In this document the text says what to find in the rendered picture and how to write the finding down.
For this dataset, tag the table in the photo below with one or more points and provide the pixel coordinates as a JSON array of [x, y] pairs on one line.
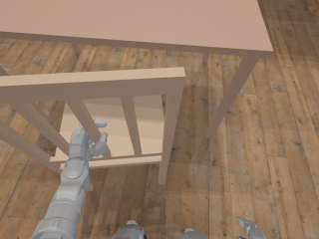
[[223, 27]]

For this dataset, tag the left robot thigh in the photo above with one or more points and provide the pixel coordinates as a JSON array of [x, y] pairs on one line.
[[129, 231]]

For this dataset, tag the right robot hand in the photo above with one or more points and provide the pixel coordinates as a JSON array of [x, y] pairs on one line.
[[250, 229]]

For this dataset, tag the right robot shin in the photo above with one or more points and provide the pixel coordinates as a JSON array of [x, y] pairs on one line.
[[188, 229]]

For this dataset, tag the left robot hand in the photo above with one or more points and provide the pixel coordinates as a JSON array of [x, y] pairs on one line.
[[80, 142]]

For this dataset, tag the chair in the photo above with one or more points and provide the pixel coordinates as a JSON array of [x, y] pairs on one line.
[[128, 100]]

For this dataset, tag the robot left forearm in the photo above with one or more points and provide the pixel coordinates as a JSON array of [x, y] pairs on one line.
[[64, 211]]

